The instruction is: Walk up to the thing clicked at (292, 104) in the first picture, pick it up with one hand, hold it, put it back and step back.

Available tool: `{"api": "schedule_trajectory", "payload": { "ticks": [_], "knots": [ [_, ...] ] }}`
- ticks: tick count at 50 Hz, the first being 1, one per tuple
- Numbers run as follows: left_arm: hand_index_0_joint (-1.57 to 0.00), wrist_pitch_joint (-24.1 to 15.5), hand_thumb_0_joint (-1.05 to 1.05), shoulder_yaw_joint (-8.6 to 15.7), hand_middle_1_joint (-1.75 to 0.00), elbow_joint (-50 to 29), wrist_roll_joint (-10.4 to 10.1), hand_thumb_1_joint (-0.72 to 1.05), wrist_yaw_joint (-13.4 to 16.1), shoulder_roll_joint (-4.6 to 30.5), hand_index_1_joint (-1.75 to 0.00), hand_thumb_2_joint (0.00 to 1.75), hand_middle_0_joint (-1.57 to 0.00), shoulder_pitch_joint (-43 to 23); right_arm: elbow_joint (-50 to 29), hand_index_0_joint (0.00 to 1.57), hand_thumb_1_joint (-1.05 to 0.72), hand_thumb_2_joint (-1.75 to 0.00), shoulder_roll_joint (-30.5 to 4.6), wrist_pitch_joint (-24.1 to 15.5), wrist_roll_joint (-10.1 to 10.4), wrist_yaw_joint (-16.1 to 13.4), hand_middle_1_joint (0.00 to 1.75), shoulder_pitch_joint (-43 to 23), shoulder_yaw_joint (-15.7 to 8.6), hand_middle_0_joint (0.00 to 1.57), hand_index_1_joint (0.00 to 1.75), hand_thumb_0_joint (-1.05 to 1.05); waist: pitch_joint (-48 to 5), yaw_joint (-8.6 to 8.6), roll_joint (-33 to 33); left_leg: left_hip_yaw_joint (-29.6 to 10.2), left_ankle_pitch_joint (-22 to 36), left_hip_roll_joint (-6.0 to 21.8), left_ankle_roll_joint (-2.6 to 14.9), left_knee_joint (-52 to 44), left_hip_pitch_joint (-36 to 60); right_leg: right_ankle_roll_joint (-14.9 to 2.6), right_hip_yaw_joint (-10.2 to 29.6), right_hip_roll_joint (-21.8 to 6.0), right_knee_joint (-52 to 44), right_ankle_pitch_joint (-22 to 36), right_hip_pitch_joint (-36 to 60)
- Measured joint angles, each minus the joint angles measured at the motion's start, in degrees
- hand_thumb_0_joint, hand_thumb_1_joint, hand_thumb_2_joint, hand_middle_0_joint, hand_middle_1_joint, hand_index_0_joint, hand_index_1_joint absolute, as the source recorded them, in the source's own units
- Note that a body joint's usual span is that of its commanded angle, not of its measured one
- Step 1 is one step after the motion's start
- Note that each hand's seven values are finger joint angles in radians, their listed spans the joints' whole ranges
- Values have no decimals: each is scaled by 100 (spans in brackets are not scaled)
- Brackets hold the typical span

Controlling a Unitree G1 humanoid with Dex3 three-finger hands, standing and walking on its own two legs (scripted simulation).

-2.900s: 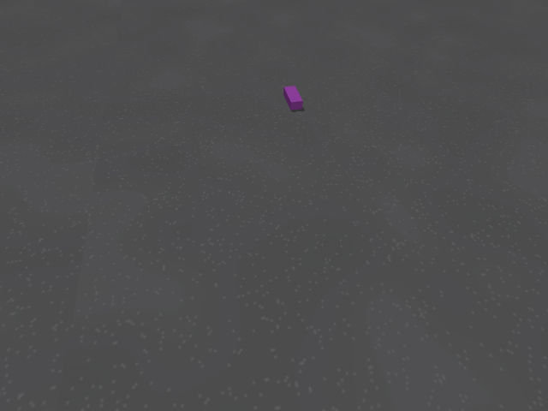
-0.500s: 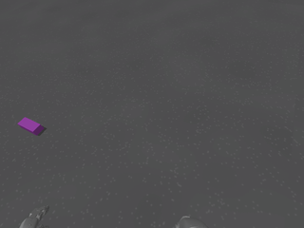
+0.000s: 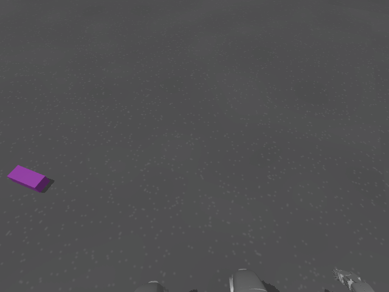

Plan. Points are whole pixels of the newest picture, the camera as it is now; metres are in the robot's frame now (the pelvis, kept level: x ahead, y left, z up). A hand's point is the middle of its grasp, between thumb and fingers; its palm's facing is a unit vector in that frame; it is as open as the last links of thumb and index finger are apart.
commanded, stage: walk up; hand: left
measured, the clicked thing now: (28, 178) +0.74 +0.90 -0.71
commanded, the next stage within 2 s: none
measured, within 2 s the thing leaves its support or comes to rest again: neither
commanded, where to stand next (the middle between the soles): +0.25 +0.79 m, yaw -25 degrees
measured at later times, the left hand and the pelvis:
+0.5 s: hand out of the picture +0.19 +0.46 -0.09, palm faces -0.12 -0.78 -0.62, open 7.4 cm; pelvis +0.08 +0.16 +0.00, yaw -8 degrees
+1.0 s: hand out of the picture +0.28 +0.64 -0.13, palm faces -0.30 -0.80 -0.52, open 7.4 cm; pelvis +0.13 +0.38 +0.00, yaw -15 degrees
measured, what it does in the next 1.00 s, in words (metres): steps to the left, turning right: right foot, then left foot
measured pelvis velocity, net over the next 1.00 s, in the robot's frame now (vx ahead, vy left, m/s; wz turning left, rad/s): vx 0.13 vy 0.38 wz -0.27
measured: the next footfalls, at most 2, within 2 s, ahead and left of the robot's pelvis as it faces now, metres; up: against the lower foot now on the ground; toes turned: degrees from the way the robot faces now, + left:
right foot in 0.24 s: +0.17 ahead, -0.01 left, +0.00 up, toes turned -12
left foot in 0.66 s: +0.17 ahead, +0.42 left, +0.00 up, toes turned -8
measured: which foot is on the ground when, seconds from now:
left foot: down 0.00-0.26, up 0.28-0.64, down 0.66-1.00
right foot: up 0.00-0.22, down 0.24-0.68, up 0.70-0.98, down 1.00-1.00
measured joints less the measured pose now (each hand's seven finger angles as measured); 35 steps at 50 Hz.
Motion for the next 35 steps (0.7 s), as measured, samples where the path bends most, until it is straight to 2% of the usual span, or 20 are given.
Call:
{"api": "schedule_trajectory", "payload": {
  "ticks": [3, 8, 11, 12, 13, 14, 16, 17, 18, 20, 23, 25, 27, 30, 32, 33, 34, 35],
  "knots": [
    [-20, -80, 1, -104, -30, -49, -107, 90, -78, -133, -30, 90, -20, -142, 1, 21, -90, -89, 146, -16, 15, -70, 30, 209, 84, 20, 30, 1, -21, -181, -88, 254, 176, -165, 174, -648, 457, 46, -443, 132, -113, 451, -297],
    [-20, -126, 1, -211, -30, -241, -159, 90, -145, -387, -30, 90, -20, -300, -22, 21, -90, -89, 139, 33, -74, -146, 30, 457, 58, 20, 30, 1, 12, -415, -62, 656, 152, -508, 484, -1140, 993, 169, -1004, 214, -1374, 834, -151],
    [-20, -157, 1, -232, -30, -347, -152, 90, -150, -551, -30, 90, -20, -327, -83, 21, -90, -89, 54, 138, -116, -158, 30, 528, 23, 20, 30, 1, 9, -496, 90, 886, -129, -640, 614, -956, 1097, 123, -1316, 265, -2367, 1365, 291],
    [-20, -198, 1, -228, -30, -401, -133, 90, -143, -576, -30, 90, -20, -298, -107, 21, -90, -89, 28, 183, -108, -159, 30, 551, 13, 20, 30, 1, -6, -495, 148, 954, -300, -653, 621, -718, 1058, 32, -1366, 297, -2784, 1550, 541],
    [-21, -238, 1, -204, -30, -439, -98, 90, -116, -626, -30, 90, -20, -307, -95, 21, -90, -89, -7, 217, -86, -169, 30, 533, -7, 20, 30, 1, 24, -446, 303, 931, -476, -563, 546, -301, 932, -150, -1364, 408, -2937, 1238, 690],
    [-21, -255, 1, -189, -30, -499, -57, 90, -79, -665, -30, 90, -20, -333, -60, 21, -90, -89, -11, 261, -68, -188, 30, 474, -18, 20, 30, 1, 99, -387, 464, 720, -648, -505, 335, 281, 730, -180, -1369, 503, -2852, 1152, 704],
    [-21, -225, 1, -208, -30, -620, -20, 89, -15, -651, -30, 90, -21, -384, -48, 21, -90, -89, 51, 356, -72, -209, 30, 463, 12, 20, 30, 1, 156, -298, 603, 153, -871, -574, -70, 1572, 193, -156, -1388, 492, -2674, 1099, 723],
    [-21, -209, 1, -209, -30, -650, -28, 89, 18, -639, -30, 90, -21, -420, -35, 20, -90, -89, 79, 385, -72, -209, 30, 477, 40, 20, 30, 1, 154, -240, 619, -45, -858, -572, -181, 2136, -71, -148, -1372, 436, -2647, 1087, 757],
    [-21, -207, 1, -201, -30, -671, -27, 89, 49, -641, -30, 90, -21, -439, -6, 20, -90, -89, 85, 398, -65, -196, 30, 475, 70, 20, 30, 1, 143, -175, 635, -207, -771, -513, -212, 2527, -293, -124, -1332, 381, -2665, 1095, 801],
    [-21, -222, 1, -178, -30, -710, 6, 89, 60, -664, -30, 90, -21, -395, 36, 21, -90, -89, 37, 410, -52, -132, 30, 420, 98, 20, 30, 1, 105, -69, 673, -515, -495, -327, -157, 2845, -606, -2, -1194, 267, -2750, 1144, 874],
    [-21, -239, 1, -143, -30, -696, 96, 89, -18, -645, -30, 90, -21, -254, -49, 21, -90, -89, -104, 408, -52, -15, 30, 324, 59, 20, 30, 1, 47, -12, 706, -896, -95, -26, -57, 2749, -808, 198, -935, 64, -2762, 1165, 870],
    [-21, -229, 1, -110, -30, -660, 152, 89, -76, -593, -30, 90, -21, -164, -103, 21, -90, -89, -207, 401, -38, 36, 30, 268, 9, 20, 30, 1, -2, -2, 709, -988, 10, 175, -38, 2363, -775, 296, -756, -69, -2706, 1144, 793],
    [-21, -217, 1, -71, -30, -647, 208, 89, -122, -503, -30, 90, -21, -101, -134, 21, -90, -89, -312, 409, -35, 70, 30, 223, -50, 20, 30, 1, -49, 16, 701, -973, -76, 313, -35, 1910, -669, 358, -585, -188, -2609, 1107, 655],
    [-21, -213, 1, 1, -30, -677, 266, 89, -158, -311, -30, 90, -21, -66, -144, 21, -90, -89, -472, 434, -41, 87, 30, 190, -146, 20, 30, 1, -75, 72, 668, -828, -459, 340, -12, 1370, -445, 393, -348, -348, -2393, 1023, 383],
    [-21, -201, 1, 45, -30, -703, 274, 89, -155, -170, -30, 90, -21, -90, -129, 21, -91, -89, -577, 418, -39, 74, 30, 218, -210, 20, 30, 1, -81, 97, 640, -666, -628, 269, 35, 931, -230, 400, -219, -472, -2231, 961, 196],
    [-21, -180, 1, 66, -30, -693, 271, 89, -145, -82, -30, 90, -21, -130, -107, 21, -91, -89, -593, 380, -41, 57, 30, 241, -248, 20, 30, 1, -59, 98, 561, -562, -654, 177, -37, 751, -129, 376, -118, -573, -2103, 900, 100],
    [-21, -135, 1, 110, -30, -638, 260, 89, -114, 36, -30, 90, -21, -193, -69, 21, -91, -89, -509, 328, -73, 24, 30, 237, -269, 20, 30, 1, 40, 109, 309, -375, -699, -11, -106, 837, -87, 259, 158, -691, -1894, 714, 17],
    [-21, -69, 1, 155, -30, -545, 229, 89, -56, 99, -30, 90, -21, -227, -75, 20, -91, -89, -429, 271, -119, -6, 30, 288, -241, 20, 30, 1, 66, 116, 148, -228, -759, -109, -122, 963, -94, 182, 441, -597, -1453, 218, -136]
  ]
}}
